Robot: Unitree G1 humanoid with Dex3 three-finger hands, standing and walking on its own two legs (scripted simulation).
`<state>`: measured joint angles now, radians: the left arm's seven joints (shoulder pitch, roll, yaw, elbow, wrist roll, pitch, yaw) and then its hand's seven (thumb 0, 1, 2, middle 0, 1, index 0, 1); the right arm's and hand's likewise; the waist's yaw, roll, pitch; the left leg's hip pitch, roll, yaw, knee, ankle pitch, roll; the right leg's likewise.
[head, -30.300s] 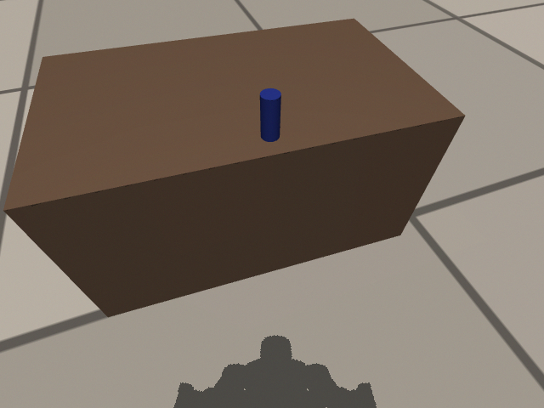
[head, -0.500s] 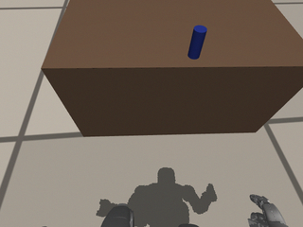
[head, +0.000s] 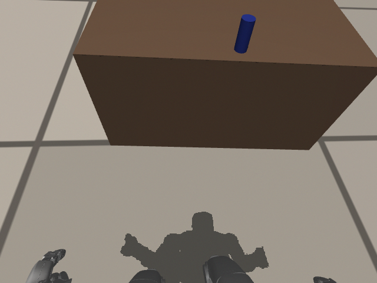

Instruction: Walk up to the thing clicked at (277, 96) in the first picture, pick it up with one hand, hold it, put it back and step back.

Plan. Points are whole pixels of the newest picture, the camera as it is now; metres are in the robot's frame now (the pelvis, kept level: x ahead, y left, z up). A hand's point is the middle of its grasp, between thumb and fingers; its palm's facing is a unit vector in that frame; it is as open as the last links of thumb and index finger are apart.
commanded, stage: step back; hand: right
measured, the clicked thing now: (244, 34) +0.98 -0.21 -0.04
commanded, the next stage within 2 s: stand in 1.14 s
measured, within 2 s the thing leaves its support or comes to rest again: neither
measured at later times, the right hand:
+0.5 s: hand out of the picture -0.01 -0.27 -0.15, palm faces -0.05 +0.93 -0.36, open 7.4 cm
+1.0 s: hand out of the picture +0.06 -0.25 -0.14, palm faces -0.07 +0.92 -0.39, open 7.4 cm
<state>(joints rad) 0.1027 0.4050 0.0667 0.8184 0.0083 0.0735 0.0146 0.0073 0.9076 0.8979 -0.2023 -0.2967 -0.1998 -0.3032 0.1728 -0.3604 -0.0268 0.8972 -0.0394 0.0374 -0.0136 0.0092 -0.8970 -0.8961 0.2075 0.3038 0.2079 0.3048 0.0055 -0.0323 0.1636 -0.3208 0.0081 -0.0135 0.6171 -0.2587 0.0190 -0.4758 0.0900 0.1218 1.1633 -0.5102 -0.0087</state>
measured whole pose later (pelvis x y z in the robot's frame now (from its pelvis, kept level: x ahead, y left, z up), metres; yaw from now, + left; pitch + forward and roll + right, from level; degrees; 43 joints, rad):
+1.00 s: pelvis -0.04 +0.00 +0.00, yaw +1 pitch -2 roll +0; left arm 0.14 0.39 0.03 1.03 0.01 0.00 0.00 0.01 0.91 0.90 -0.20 -0.30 -0.20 -0.30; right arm 0.13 -0.34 -0.04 1.02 -0.03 -0.02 0.01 0.01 -0.90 -0.90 0.20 0.30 0.20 0.30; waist 0.03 -0.04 0.09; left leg -0.29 0.01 0.02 0.58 -0.26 0.02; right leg -0.20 -0.03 -0.01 0.60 -0.42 -0.02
